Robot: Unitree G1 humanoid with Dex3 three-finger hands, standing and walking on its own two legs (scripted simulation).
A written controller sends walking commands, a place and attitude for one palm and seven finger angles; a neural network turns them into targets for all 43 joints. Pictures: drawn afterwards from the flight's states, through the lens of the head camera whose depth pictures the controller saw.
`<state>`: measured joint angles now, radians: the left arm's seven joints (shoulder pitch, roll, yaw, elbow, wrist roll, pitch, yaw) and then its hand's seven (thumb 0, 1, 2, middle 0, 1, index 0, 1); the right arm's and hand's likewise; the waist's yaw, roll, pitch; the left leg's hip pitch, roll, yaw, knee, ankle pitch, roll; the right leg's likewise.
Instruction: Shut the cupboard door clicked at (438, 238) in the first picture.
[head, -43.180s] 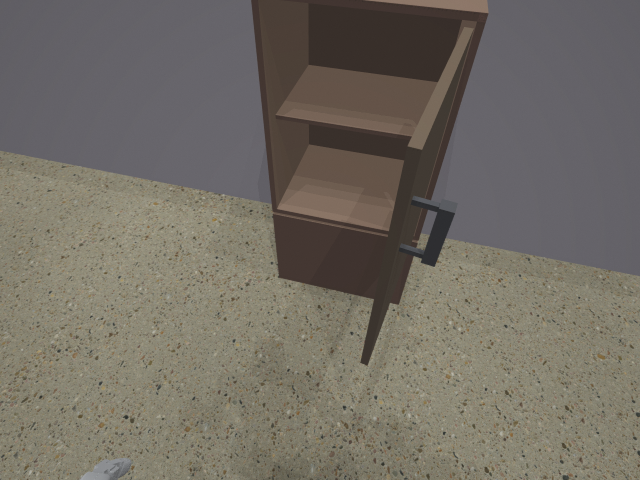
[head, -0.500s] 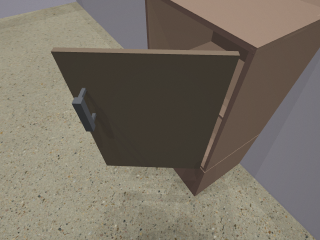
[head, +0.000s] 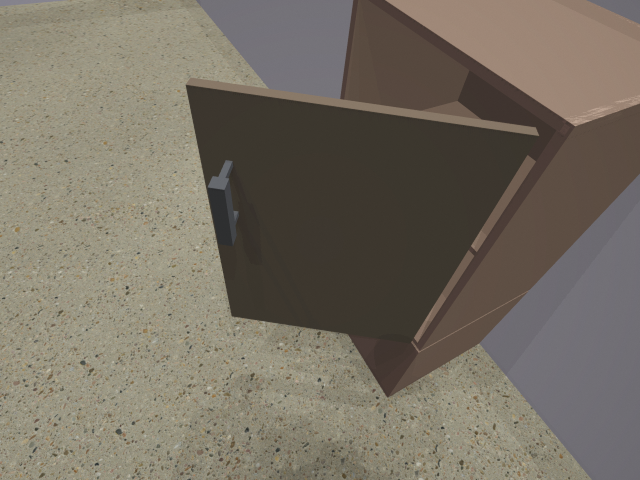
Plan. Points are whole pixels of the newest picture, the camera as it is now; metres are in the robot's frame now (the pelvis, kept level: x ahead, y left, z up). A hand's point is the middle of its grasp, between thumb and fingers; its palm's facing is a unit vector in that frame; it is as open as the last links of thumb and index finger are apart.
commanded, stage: come to a stop and stand still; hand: left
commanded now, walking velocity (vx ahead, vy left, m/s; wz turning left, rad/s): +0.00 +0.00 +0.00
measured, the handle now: (227, 203) +0.47 +0.18 +0.04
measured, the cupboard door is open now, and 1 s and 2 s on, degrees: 54 54 54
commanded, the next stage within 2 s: look again from close up in 0.24 s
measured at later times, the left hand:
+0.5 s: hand out of the picture -0.01 +0.17 -0.17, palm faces -0.02 -0.98 -0.19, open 7.4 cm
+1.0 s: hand out of the picture +0.00 +0.20 -0.17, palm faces +0.06 -0.98 -0.17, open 7.4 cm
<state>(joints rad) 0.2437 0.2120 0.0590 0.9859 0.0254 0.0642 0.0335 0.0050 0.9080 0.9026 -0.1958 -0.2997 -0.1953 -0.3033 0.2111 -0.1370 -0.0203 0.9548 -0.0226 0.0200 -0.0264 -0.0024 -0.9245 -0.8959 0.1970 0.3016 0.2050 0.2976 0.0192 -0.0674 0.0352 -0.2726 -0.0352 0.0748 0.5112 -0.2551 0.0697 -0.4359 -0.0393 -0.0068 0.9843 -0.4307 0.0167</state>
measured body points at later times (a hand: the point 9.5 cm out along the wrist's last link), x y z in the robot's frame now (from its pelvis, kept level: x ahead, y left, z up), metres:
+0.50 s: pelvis -0.02 +0.01 +0.00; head -0.02 +0.01 +0.45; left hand -0.01 +0.22 -0.16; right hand -0.01 -0.23 -0.15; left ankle +0.01 +0.08 -0.73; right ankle -0.06 -0.10 -0.73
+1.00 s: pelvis -0.02 +0.02 +0.00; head +0.00 +0.04 +0.45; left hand +0.00 +0.25 -0.16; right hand +0.02 -0.21 -0.14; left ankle +0.01 +0.08 -0.74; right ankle -0.06 -0.10 -0.73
